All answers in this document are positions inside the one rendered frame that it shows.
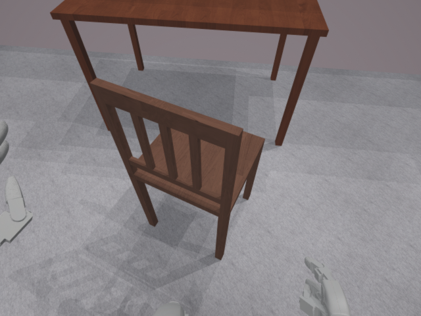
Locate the chair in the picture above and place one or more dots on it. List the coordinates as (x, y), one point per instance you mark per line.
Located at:
(195, 158)

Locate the left robot hand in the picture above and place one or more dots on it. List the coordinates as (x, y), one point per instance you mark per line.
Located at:
(13, 222)

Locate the table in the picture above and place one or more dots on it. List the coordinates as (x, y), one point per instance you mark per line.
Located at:
(293, 17)

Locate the right robot hand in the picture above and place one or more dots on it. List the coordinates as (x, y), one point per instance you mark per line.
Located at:
(328, 299)

